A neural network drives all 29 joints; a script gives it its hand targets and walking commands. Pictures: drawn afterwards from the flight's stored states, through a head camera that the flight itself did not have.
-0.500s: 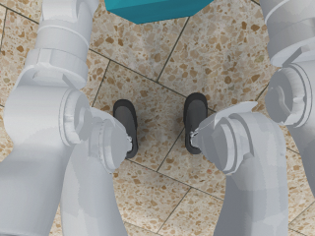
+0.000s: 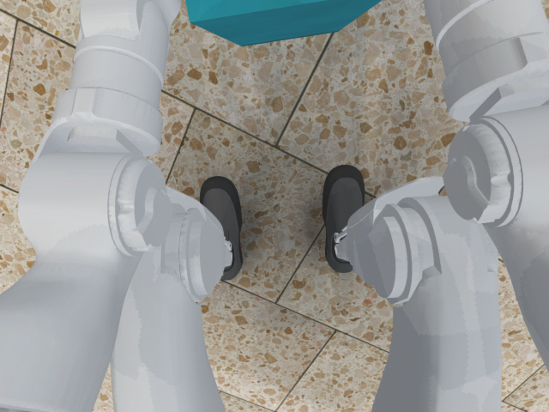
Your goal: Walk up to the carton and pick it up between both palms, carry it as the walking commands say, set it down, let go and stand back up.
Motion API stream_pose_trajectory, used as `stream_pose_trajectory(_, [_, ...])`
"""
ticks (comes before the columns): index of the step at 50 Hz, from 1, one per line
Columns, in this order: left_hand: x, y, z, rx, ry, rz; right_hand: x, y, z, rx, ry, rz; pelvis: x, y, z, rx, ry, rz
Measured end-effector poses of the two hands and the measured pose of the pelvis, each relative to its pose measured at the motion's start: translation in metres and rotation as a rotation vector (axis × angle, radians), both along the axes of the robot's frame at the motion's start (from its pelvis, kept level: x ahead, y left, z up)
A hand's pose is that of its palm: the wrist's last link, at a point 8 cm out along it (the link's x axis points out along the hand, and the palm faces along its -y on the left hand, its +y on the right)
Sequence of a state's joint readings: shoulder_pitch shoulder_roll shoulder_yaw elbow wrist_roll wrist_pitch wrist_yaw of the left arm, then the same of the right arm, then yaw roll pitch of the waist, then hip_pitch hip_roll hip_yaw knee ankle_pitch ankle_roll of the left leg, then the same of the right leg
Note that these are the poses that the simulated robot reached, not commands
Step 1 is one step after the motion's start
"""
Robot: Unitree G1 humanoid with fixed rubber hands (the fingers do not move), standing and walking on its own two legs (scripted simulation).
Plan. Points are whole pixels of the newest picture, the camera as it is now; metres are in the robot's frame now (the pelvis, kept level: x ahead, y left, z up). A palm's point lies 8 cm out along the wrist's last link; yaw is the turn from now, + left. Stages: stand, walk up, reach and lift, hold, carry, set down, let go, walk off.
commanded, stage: reach and lift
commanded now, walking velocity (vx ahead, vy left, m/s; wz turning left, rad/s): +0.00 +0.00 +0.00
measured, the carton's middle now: out of the picture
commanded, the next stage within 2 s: none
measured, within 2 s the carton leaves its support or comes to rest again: leaves its support in 0.62 s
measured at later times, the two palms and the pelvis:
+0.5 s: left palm out of the picture +0.56 +0.11 -0.19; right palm out of the picture +0.57 -0.14 -0.19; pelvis +0.00 +0.00 -0.01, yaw +0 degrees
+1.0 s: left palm out of the picture +0.56 +0.10 -0.13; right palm out of the picture +0.58 -0.14 -0.13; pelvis -0.01 +0.01 +0.00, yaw +0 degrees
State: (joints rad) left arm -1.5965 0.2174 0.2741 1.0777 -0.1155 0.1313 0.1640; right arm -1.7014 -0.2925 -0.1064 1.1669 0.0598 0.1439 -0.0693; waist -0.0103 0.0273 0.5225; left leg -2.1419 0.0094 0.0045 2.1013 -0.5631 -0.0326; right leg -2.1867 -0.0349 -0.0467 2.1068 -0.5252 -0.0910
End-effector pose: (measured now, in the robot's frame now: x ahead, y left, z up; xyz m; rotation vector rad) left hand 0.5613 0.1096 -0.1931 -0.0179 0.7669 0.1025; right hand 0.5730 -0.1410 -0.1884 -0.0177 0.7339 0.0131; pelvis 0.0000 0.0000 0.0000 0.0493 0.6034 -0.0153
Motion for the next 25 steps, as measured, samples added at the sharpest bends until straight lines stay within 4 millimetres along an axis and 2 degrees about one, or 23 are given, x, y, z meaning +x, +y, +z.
stream_pose_trajectory(25, [0.0027, -0.0017, 0.0039, -0.010, 0.027, 0.003, 0.0001, -0.0030, -0.0018, 0.039, 0.005, -0.011, 0.0019, 0.0006, -0.0051, 0.001, -0.010, 0.001])
